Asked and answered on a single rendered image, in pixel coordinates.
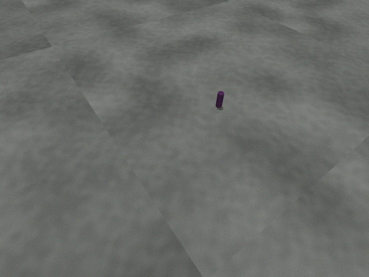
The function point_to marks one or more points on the can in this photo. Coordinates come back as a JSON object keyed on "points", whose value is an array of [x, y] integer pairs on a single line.
{"points": [[219, 100]]}

